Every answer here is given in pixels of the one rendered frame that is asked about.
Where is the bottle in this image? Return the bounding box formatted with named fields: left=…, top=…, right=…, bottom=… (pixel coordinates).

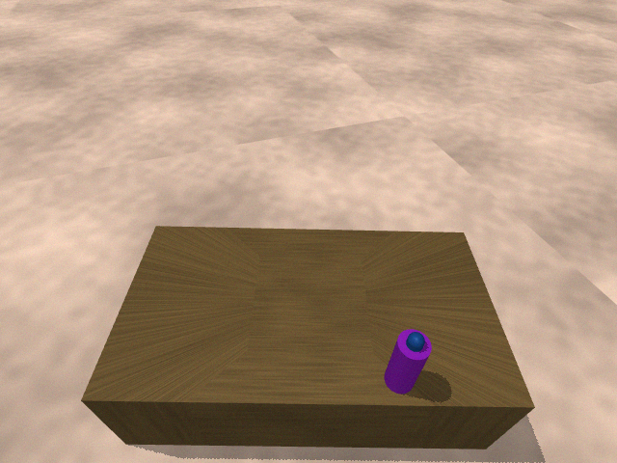
left=385, top=329, right=432, bottom=394

